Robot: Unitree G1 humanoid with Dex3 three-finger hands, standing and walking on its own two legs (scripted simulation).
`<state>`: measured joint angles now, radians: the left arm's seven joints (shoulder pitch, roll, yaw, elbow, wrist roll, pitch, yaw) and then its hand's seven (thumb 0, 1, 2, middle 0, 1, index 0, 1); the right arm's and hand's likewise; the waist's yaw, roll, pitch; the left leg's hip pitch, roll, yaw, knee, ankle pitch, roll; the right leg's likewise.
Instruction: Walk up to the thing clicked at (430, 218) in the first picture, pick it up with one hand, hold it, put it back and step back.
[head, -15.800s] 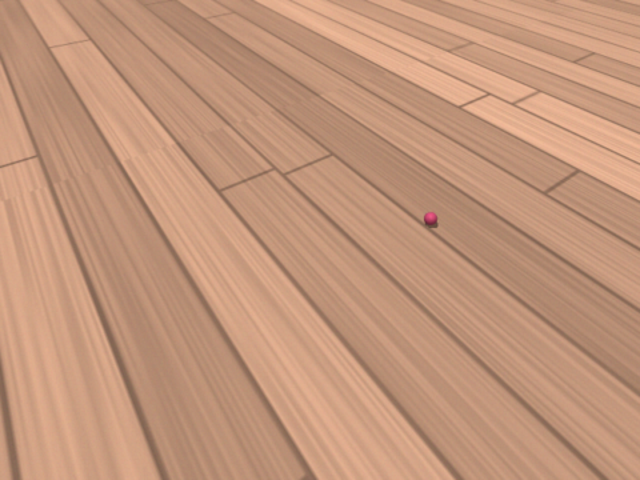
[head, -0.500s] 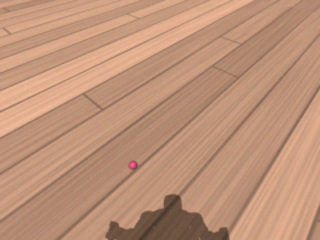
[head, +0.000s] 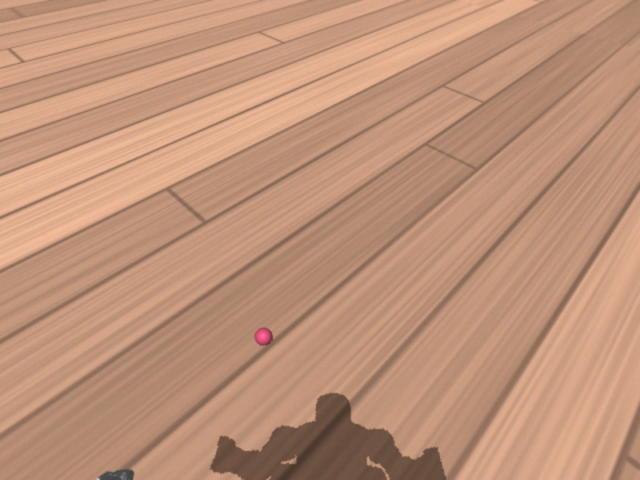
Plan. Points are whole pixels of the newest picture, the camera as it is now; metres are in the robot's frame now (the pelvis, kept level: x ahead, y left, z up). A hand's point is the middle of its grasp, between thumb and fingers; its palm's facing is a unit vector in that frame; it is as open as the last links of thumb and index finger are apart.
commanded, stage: stand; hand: left
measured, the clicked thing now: (263, 336) +0.71 +0.22 -0.75
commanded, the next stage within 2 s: walk up in 1.00 s
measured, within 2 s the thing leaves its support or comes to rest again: neither
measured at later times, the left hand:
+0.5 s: hand out of the picture +0.05 +0.25 -0.15, palm faces -0.02 -0.94 -0.35, open 7.4 cm
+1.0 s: hand out of the picture +0.07 +0.24 -0.15, palm faces -0.03 -0.94 -0.34, open 7.4 cm
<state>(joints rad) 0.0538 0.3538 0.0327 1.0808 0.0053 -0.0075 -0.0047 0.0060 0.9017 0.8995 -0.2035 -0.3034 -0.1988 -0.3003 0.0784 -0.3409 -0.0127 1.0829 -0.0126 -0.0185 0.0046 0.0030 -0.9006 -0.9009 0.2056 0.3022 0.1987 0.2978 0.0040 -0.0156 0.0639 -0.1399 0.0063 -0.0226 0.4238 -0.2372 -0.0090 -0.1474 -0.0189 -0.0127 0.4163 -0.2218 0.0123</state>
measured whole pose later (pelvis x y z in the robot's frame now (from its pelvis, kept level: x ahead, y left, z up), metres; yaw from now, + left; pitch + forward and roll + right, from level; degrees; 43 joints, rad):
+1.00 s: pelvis +0.00 -0.01 +0.01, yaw +0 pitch -2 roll +0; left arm 0.10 0.35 0.00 1.15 0.01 -0.01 -0.01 0.01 0.90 0.90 -0.20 -0.30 -0.20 -0.30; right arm 0.13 -0.36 0.01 1.14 -0.01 -0.01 0.01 0.00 -0.90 -0.90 0.21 0.30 0.20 0.30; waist -0.01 0.01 0.05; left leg -0.12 0.03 -0.03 0.33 -0.18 -0.03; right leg -0.13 0.00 -0.03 0.33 -0.17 -0.01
